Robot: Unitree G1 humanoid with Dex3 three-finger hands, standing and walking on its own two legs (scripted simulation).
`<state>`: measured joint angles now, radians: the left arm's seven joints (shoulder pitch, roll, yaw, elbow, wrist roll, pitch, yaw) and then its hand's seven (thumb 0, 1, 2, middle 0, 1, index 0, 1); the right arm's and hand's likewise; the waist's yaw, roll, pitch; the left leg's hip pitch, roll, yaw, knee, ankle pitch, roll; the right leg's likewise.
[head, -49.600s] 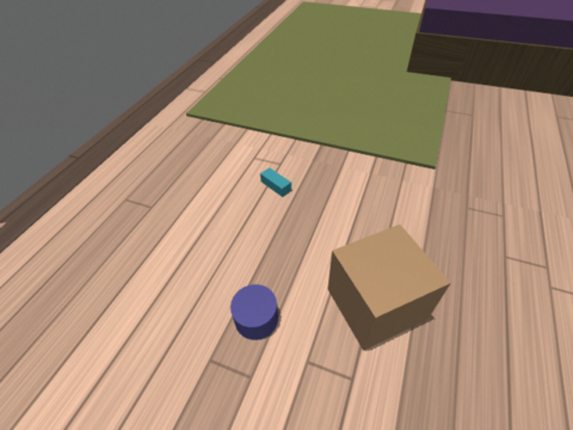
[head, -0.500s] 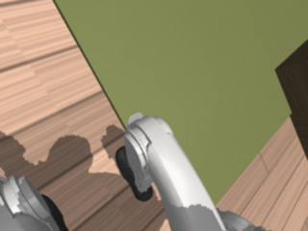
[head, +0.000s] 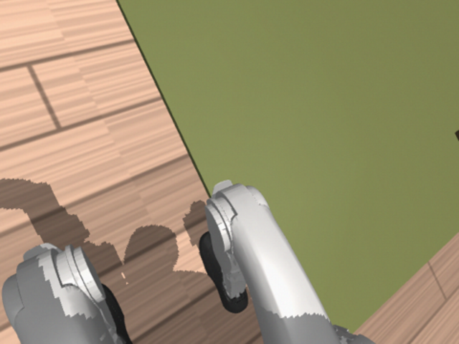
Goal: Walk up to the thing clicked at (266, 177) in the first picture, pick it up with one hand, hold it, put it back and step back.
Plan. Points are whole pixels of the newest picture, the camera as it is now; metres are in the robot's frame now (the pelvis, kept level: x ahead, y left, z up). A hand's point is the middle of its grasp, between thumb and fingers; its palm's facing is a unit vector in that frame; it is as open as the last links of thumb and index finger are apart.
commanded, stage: lift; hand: left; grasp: from above
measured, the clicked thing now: out of the picture +0.47 +0.36 -0.22
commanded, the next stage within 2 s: hold in 1.72 s
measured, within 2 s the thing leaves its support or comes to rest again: neither
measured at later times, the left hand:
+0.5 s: hand out of the picture +0.42 +0.35 -0.08, palm faces +0.01 -0.44 -0.90, open 9.7 cm
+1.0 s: hand out of the picture +0.36 +0.30 +0.11, palm faces -0.04 -0.44 -0.90, open 9.7 cm
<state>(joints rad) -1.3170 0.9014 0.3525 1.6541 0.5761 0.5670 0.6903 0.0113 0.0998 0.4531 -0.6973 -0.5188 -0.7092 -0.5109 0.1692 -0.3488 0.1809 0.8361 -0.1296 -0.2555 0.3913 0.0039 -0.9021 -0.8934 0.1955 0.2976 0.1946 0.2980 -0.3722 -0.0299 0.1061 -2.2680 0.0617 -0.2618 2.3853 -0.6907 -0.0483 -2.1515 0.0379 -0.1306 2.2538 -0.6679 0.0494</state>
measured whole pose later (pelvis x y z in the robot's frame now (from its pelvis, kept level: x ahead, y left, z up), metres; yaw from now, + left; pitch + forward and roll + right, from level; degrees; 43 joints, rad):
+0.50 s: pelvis +0.00 -0.01 +0.03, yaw +5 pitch +34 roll -5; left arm -1.16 0.65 0.33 1.49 0.58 0.61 0.56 0.01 0.08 0.50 -0.63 -0.67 -0.64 -0.65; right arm 0.17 -0.31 0.00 0.91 -0.08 -0.22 0.31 0.01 -0.91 -0.90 0.20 0.30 0.20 0.30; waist -0.24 0.05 -0.10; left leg -2.18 0.08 -0.14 2.25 -0.67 -0.05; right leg -2.13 0.02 -0.04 2.20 -0.67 0.03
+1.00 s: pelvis +0.01 -0.02 +0.19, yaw +9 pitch +29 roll -1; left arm -0.84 0.36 0.15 1.18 0.48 0.79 0.50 0.02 0.08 0.50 -0.60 -0.72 -0.63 -0.68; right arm 0.16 -0.31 -0.01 0.89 0.00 -0.19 0.12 0.01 -0.90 -0.90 0.20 0.30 0.20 0.30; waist -0.14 0.05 -0.23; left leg -1.63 0.09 -0.06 1.72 -0.59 -0.07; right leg -1.61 0.01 -0.02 1.72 -0.62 -0.01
